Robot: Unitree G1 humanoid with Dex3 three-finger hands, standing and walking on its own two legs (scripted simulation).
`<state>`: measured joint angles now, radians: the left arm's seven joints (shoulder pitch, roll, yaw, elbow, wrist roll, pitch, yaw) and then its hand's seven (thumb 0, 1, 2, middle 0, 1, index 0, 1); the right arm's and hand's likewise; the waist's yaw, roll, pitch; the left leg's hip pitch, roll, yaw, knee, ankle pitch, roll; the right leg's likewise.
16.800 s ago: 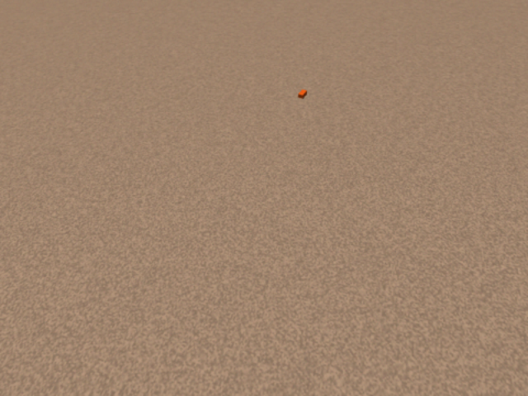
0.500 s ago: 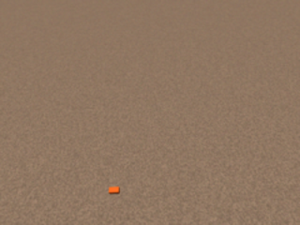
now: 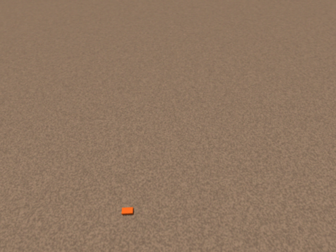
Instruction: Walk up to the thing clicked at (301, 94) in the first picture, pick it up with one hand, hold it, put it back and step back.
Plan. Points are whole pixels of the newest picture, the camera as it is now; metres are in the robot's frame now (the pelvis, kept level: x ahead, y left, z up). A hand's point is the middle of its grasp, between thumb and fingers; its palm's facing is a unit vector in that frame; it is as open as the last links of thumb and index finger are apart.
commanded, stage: rise first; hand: left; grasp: from above
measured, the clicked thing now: (127, 211) +0.44 +0.27 -0.77
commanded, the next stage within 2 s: none
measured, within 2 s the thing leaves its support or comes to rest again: neither
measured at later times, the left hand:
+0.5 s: hand out of the picture +0.14 +0.27 -0.20, palm faces -0.10 -0.91 -0.41, open 11.6 cm
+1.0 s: hand out of the picture +0.12 +0.27 -0.25, palm faces -0.21 -0.84 -0.49, open 12.1 cm
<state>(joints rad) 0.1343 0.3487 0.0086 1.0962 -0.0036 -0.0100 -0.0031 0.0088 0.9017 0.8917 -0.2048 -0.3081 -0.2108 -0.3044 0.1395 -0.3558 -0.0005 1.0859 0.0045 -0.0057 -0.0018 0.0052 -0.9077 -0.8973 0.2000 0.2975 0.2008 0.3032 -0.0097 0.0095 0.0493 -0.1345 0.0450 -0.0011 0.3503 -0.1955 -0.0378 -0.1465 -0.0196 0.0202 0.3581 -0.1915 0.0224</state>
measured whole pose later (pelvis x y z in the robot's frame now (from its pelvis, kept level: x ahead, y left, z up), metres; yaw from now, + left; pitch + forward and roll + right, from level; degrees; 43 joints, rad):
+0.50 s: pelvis +0.00 +0.01 -0.06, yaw +1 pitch +13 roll -1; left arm 0.13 0.31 0.15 0.70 0.20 0.16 -0.02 0.00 -0.14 0.67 -0.46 -0.68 -0.45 -0.69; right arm 0.23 -0.24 -0.05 0.63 0.02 -0.10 -0.01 0.01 -0.93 -0.90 0.20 0.30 0.20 0.30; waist -0.03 0.01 -0.08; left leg -0.72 0.03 -0.03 0.95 -0.46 -0.02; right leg -0.71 -0.03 0.02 0.92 -0.44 0.04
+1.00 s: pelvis -0.01 +0.02 -0.12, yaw +1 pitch +21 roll -3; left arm 0.30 0.33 0.11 0.32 0.28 0.26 0.00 0.00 -0.23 0.67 -0.46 -0.69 -0.45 -0.70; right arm 0.19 -0.23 -0.03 0.52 0.00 -0.16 -0.02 0.01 -0.96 -0.91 0.20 0.30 0.20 0.30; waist -0.04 0.02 -0.14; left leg -1.06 0.04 -0.06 1.28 -0.59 -0.02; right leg -1.03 -0.02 0.00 1.22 -0.56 0.05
